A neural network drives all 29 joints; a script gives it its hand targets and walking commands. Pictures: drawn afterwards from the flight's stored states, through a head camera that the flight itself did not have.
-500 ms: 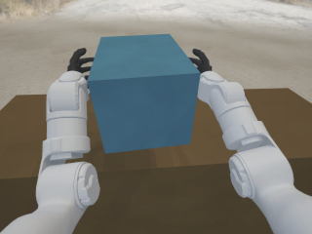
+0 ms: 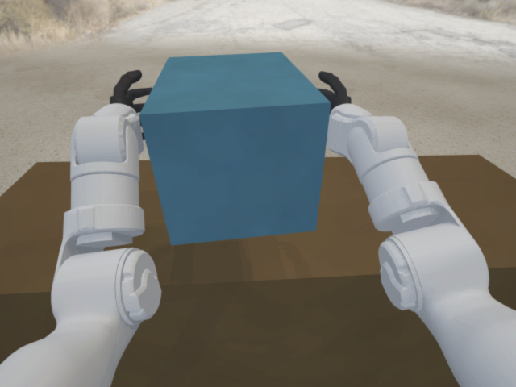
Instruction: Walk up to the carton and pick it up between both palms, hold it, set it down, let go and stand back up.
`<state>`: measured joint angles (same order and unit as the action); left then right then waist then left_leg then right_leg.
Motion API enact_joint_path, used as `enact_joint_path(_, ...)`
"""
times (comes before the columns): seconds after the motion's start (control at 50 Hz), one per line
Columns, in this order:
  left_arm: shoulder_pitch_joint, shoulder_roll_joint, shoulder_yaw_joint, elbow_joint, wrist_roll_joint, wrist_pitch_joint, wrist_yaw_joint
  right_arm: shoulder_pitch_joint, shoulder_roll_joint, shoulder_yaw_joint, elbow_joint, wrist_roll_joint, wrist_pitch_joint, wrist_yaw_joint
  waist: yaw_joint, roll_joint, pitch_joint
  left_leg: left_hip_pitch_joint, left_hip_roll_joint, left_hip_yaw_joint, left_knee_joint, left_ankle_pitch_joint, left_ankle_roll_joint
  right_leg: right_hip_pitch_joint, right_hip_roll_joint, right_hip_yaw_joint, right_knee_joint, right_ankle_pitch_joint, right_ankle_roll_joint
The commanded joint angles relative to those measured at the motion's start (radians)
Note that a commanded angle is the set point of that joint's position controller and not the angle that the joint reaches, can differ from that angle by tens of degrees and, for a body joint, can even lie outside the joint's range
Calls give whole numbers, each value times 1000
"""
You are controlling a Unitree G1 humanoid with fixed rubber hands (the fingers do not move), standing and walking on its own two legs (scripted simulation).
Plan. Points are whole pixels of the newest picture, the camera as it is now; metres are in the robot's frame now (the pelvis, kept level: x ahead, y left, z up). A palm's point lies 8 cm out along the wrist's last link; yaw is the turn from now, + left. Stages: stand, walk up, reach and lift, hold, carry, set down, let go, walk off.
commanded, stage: hold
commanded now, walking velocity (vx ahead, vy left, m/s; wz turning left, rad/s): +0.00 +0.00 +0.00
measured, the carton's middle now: (234, 134) +0.42 +0.01 +0.28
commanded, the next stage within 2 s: none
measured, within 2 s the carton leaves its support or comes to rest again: neither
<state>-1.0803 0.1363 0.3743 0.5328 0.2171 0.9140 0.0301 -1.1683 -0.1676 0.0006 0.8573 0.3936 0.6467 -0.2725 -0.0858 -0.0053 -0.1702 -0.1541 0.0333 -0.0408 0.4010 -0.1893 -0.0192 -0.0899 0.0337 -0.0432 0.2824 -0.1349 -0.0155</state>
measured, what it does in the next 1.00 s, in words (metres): stands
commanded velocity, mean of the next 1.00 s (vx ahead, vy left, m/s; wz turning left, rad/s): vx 0.00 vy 0.00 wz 0.00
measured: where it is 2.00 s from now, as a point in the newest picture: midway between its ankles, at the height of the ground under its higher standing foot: outside the picture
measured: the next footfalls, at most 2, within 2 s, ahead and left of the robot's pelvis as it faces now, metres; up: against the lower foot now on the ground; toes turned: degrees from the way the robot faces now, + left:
none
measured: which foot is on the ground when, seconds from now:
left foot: down 0.00-1.00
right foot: down 0.00-1.00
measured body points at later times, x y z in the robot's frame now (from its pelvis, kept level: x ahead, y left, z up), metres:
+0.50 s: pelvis +0.00 +0.00 +0.00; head -0.09 +0.02 +0.44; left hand +0.40 +0.16 +0.32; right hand +0.39 -0.14 +0.31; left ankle +0.02 +0.13 -0.75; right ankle +0.02 -0.11 -0.75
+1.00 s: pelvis +0.00 +0.00 +0.00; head -0.09 +0.02 +0.44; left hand +0.39 +0.16 +0.32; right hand +0.38 -0.14 +0.31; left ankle +0.02 +0.13 -0.75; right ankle +0.02 -0.11 -0.75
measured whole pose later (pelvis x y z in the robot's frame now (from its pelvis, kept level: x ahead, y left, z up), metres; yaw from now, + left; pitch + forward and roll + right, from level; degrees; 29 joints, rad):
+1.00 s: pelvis +0.00 +0.00 +0.00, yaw +0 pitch -3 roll -2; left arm -1.05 0.12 0.37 0.48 0.22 0.93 0.03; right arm -1.13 -0.17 0.02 0.81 0.42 0.68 -0.29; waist -0.10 0.00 -0.18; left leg -0.16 0.03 -0.06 0.41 -0.19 -0.02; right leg -0.10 0.04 -0.02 0.29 -0.14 -0.02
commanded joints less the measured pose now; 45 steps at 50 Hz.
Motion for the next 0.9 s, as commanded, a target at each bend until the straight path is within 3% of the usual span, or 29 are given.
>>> enact_joint_path(0.0, -786, -636, -365, -126, -206, -109, -147, -879, 649, 177, -336, 175, -22, 131, -16, 60, -332, 13, -69, 15, -54, 154, -27, 145, 39, 48, -10, 165, 45)
enact_joint_path(0.02, -805, -646, -377, -155, -215, -114, -142, -882, 659, 182, -344, 180, -22, 130, -16, 72, -371, 24, -68, 9, -51, 178, -29, 164, 40, 49, -3, 191, 44)
enact_joint_path(0.12, -750, -609, -326, -92, -176, -100, -154, -835, 610, 164, -274, 172, -5, 132, -14, 65, -280, 11, -61, 11, -66, 166, -35, 151, 48, 46, -16, 162, 38)
enact_joint_path(0.22, -782, -614, -339, -135, -197, -111, -148, -890, 647, 196, -355, 203, -15, 126, -2, 44, -374, 34, -76, 10, -45, 188, -22, 171, 36, 61, -6, 215, 54)
enact_joint_path(0.24, -825, -631, -371, -188, -219, -119, -142, -909, 667, 212, -404, 215, -20, 125, -5, 48, -416, 31, -76, 7, -40, 206, -23, 176, 39, 56, 7, 233, 55)
enact_joint_path(0.26, -806, -638, -369, -183, -218, -115, -137, -902, 667, 214, -403, 223, -18, 123, 1, 71, -398, 36, -74, 3, -38, 213, -26, 164, 38, 58, 6, 246, 54)
enact_joint_path(0.28, -806, -634, -366, -194, -216, -112, -134, -887, 669, 217, -390, 222, -12, 122, -3, 56, -384, 51, -76, 9, -33, 214, -26, 154, 41, 55, 4, 247, 56)
enact_joint_path(0.38, -767, -618, -334, -85, -179, -96, -148, -853, 620, 163, -306, 168, -2, 128, -5, 68, -284, -5, -62, 8, -76, 100, -17, 116, 40, 52, -16, 107, 41)
enact_joint_path(0.42, -813, -632, -356, -105, -196, -104, -147, -899, 637, 158, -337, 164, -10, 131, -7, 64, -342, -2, -59, 5, -68, 96, -24, 127, 45, 46, -10, 105, 38)
enact_joint_path(0.5, -834, -666, -385, -134, -224, -109, -135, -908, 642, 172, -347, 183, -7, 133, -23, 90, -377, 27, -56, -1, -43, 163, -40, 128, 55, 45, 3, 174, 31)
enact_joint_path(0.54, -815, -657, -381, -147, -226, -112, -133, -901, 637, 176, -368, 188, -9, 128, -25, 63, -398, 36, -64, -5, -42, 176, -34, 135, 47, 55, 1, 185, 36)
enact_joint_path(0.62, -770, -641, -362, -162, -203, -100, -136, -877, 636, 199, -396, 204, -4, 118, -11, 62, -378, 58, -68, -2, -28, 253, -37, 159, 50, 52, 3, 255, 44)
enact_joint_path(0.64, -753, -633, -360, -149, -194, -92, -138, -858, 622, 196, -362, 199, 3, 116, -22, 79, -355, 61, -67, -5, -29, 245, -37, 149, 46, 54, -1, 249, 39)
enact_joint_path(0.7, -734, -613, -343, -160, -180, -87, -149, -821, 616, 196, -348, 198, 4, 116, -12, 64, -322, 46, -67, 0, -43, 221, -34, 151, 41, 55, -6, 239, 42)
enact_joint_path(0.72, -740, -618, -360, -170, -184, -87, -150, -821, 617, 192, -343, 197, 2, 114, -25, 76, -336, 57, -67, 0, -37, 221, -39, 154, 36, 57, -3, 249, 41)
enact_joint_path(0.74, -723, -625, -358, -175, -186, -86, -152, -828, 618, 207, -371, 209, 0, 114, -13, 73, -343, 59, -65, -1, -38, 246, -41, 166, 43, 52, 2, 269, 42)
enact_joint_path(0.78, -758, -627, -391, -229, -204, -88, -151, -830, 623, 220, -406, 225, 1, 111, -34, 81, -384, 81, -72, -1, -19, 294, -49, 171, 44, 54, 8, 323, 48)
enact_joint_path(0.82, -758, -644, -412, -266, -223, -87, -146, -847, 640, 230, -475, 232, -1, 107, -28, 76, -414, 102, -68, -7, -9, 332, -52, 168, 53, 48, 9, 333, 46)
enact_joint_path(0.86, -744, -644, -402, -224, -208, -78, -144, -822, 611, 204, -416, 210, 7, 109, -39, 95, -333, 85, -62, -4, -27, 260, -57, 137, 56, 42, 0, 242, 36)
enact_joint_path(0.88, -761, -628, -382, -207, -189, -79, -144, -828, 617, 202, -383, 199, 12, 116, -19, 71, -304, 60, -59, 0, -45, 202, -47, 122, 54, 42, -8, 187, 39)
